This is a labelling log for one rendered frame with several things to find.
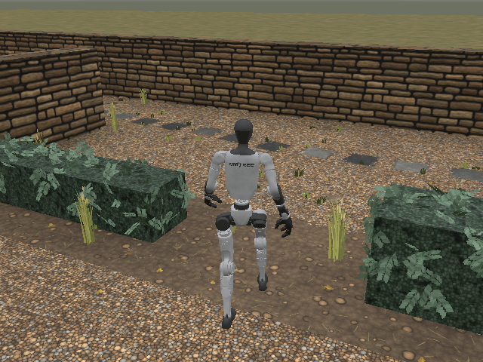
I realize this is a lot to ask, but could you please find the right robot hand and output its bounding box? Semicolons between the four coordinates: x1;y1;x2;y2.
275;217;293;238

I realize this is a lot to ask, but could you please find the left robot hand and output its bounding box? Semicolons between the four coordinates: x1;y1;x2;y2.
204;195;222;208

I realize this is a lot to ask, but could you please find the left robot thigh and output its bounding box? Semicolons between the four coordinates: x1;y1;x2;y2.
215;212;235;276

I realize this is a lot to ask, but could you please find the humanoid robot head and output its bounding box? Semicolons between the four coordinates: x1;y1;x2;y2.
230;119;255;155

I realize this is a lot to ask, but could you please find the left robot forearm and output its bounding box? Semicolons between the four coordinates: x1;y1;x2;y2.
204;179;214;200

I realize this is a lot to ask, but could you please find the robot right upper arm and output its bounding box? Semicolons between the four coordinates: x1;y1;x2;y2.
258;152;279;195

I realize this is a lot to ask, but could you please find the robot left upper arm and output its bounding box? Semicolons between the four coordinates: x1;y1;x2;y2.
206;151;227;191

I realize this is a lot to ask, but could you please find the right robot forearm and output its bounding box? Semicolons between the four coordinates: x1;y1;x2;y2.
272;183;290;219

